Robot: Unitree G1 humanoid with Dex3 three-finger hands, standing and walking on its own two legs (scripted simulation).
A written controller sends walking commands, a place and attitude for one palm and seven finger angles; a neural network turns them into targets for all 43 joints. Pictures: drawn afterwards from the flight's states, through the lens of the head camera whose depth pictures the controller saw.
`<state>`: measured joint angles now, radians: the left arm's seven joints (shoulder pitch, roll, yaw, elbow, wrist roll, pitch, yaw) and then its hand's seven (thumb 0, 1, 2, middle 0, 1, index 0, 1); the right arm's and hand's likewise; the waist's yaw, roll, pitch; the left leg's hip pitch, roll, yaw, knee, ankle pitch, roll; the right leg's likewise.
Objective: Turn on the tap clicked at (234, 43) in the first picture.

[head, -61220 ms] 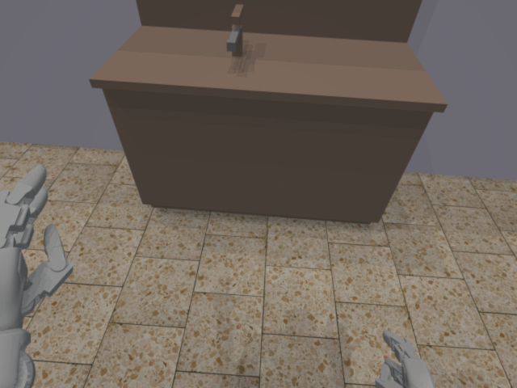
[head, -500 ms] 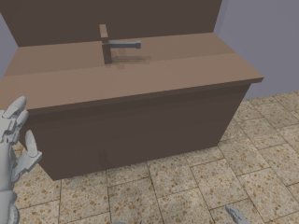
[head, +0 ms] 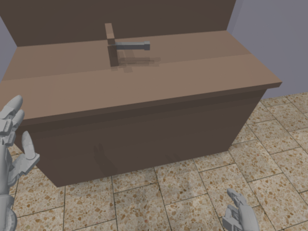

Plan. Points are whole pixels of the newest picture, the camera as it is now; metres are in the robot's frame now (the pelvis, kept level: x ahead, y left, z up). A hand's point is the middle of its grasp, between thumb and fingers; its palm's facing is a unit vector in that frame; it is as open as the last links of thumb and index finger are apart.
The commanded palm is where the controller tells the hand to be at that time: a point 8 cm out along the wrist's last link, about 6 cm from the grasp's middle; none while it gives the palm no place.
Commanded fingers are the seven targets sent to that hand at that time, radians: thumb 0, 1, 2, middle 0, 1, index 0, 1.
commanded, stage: stop stepping back and stand still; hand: left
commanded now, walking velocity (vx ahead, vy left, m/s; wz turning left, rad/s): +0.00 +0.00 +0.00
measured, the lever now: (146, 45) +0.81 +0.09 +0.07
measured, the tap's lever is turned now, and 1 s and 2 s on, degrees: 81 81 81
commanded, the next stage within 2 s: stand and check the lever's angle in 0.22 s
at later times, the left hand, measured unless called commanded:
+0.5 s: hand (29, 159) +0.21 +0.25 +0.16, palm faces +0.39 -0.86 -0.34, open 7.4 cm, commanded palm +0.15 +0.29 +0.18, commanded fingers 0.00 0.90 0.90 -0.20 -0.30 -0.20 -0.30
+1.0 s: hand (24, 161) +0.20 +0.26 +0.16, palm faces +0.40 -0.85 -0.34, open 7.4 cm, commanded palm +0.15 +0.30 +0.18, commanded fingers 0.00 0.90 0.90 -0.20 -0.30 -0.20 -0.30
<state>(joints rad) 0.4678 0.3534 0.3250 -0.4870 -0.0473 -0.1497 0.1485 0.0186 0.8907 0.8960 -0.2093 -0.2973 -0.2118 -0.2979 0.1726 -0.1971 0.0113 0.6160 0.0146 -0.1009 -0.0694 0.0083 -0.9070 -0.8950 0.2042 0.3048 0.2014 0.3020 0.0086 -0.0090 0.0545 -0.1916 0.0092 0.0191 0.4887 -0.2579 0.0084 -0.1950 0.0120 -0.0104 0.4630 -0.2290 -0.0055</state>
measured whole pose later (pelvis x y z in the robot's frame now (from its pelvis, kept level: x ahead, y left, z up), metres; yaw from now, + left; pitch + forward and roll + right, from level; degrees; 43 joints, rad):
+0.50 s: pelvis -0.01 +0.01 +0.00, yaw -1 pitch -2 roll -1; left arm 0.46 0.33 0.31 -0.46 -0.05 -0.15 0.16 0.02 0.89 0.90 -0.21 -0.30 -0.21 -0.30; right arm 0.19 -0.20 0.01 0.62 0.01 -0.07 -0.07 0.01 -0.91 -0.89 0.20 0.30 0.20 0.30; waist 0.01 0.01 0.03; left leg -0.19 0.01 0.03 0.45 -0.23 0.02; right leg -0.18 0.01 0.00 0.38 -0.17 0.01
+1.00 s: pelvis -0.01 +0.02 +0.00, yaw -1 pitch -2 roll -1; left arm 0.46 0.33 0.30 -0.45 -0.04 -0.15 0.16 0.02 0.89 0.90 -0.21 -0.30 -0.21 -0.30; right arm 0.18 -0.20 0.01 0.62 0.01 -0.08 -0.08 0.01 -0.91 -0.89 0.20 0.30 0.20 0.30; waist 0.01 0.01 0.02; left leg -0.19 0.00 0.04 0.44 -0.22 0.03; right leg -0.18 0.00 0.01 0.37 -0.16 0.02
